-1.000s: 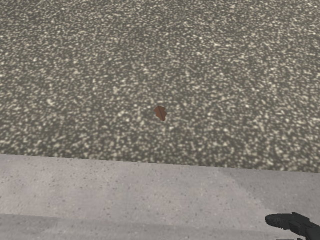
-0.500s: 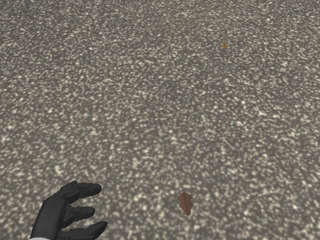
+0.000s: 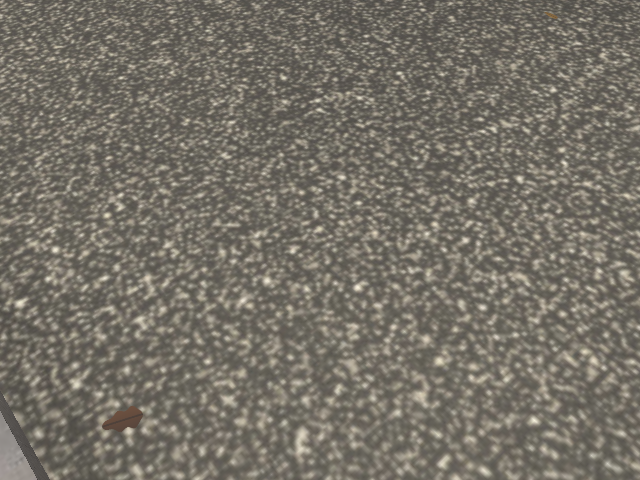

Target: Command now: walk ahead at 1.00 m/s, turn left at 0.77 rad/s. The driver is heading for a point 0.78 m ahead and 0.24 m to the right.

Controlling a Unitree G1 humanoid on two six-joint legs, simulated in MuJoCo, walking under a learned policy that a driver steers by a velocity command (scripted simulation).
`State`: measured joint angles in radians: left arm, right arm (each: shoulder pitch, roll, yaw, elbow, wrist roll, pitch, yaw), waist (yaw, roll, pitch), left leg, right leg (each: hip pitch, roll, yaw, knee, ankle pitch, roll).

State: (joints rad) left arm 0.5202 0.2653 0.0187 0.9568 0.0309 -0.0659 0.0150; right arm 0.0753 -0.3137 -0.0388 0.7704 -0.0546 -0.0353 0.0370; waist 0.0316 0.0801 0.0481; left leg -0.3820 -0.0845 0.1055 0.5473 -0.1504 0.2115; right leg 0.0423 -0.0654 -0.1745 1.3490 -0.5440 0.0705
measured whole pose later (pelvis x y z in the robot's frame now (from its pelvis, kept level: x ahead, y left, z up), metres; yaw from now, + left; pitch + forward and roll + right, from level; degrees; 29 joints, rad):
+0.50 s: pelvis +0.49 -0.11 +0.01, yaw -7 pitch -2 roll +0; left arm 0.43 0.27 0.07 0.96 0.01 -0.04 -0.02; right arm 0.09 -0.26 0.00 0.77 -0.06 -0.10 0.02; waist 0.06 0.02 0.05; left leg -0.43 0.01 -0.05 1.26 -0.28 0.06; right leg -0.26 0.15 0.03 0.50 -0.21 -0.13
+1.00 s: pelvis +0.88 -0.16 +0.01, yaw -21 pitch +1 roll +1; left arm 0.13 0.29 0.06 0.79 -0.01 -0.03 0.03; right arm 0.20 -0.26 -0.02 0.87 -0.02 -0.11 0.03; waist -0.04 -0.01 0.10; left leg -0.29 -0.08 0.02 0.34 -0.06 0.07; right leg -0.52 -0.01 0.12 1.08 -0.43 0.06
